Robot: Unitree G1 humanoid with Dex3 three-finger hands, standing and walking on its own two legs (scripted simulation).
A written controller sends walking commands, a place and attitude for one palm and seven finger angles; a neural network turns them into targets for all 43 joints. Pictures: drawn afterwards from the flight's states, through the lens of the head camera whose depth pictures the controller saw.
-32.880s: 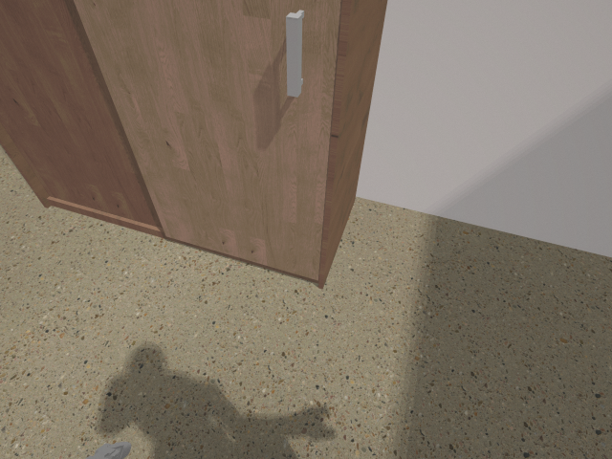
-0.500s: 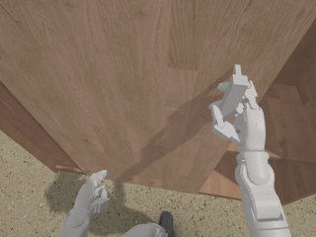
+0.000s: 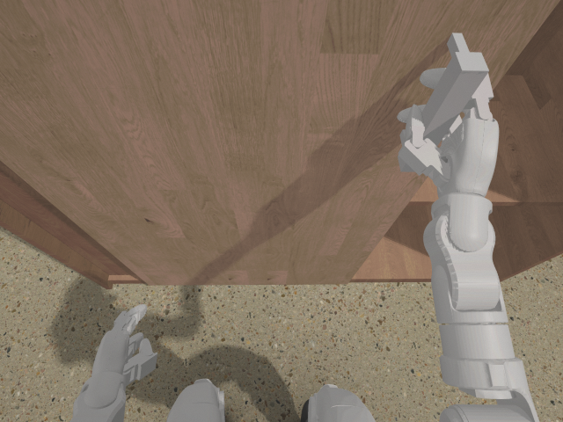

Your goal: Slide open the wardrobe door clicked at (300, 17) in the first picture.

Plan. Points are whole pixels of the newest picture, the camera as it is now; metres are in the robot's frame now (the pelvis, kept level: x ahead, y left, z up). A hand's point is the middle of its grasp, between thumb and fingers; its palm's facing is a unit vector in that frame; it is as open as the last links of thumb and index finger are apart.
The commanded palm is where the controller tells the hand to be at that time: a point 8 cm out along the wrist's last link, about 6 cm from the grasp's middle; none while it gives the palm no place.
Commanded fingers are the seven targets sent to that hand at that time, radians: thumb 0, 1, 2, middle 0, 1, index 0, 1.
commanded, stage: step sideways, sliding the door along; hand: right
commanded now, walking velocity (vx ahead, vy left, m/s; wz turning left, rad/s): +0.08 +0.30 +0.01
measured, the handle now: (430, 109) +0.45 -0.16 +0.16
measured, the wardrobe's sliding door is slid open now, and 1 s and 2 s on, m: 0.51 0.51 0.51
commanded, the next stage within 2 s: stop walking and hold the door there in 0.10 s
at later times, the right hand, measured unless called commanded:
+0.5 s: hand (413, 139) +0.41 -0.14 +0.15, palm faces +0.41 +0.87 -0.27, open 6.3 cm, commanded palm +0.37 -0.17 +0.13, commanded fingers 0.00 -0.90 -0.90 0.45 1.40 0.45 1.40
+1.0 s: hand (408, 139) +0.41 -0.13 +0.15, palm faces +0.38 +0.92 -0.14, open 6.3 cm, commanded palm +0.37 -0.15 +0.13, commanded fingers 0.00 -0.90 -0.90 0.45 1.40 0.45 1.40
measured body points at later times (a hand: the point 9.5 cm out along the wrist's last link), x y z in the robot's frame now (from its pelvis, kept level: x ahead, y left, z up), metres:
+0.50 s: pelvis +0.03 +0.12 +0.01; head +0.08 +0.16 +0.45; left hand +0.21 +0.38 -0.11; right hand +0.38 -0.18 +0.17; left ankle +0.06 +0.27 -0.72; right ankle +0.00 +0.00 -0.66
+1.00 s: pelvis -0.03 +0.11 +0.01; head +0.01 +0.12 +0.46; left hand +0.06 +0.35 -0.11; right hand +0.38 -0.18 +0.16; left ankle -0.07 +0.23 -0.72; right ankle +0.04 +0.01 -0.72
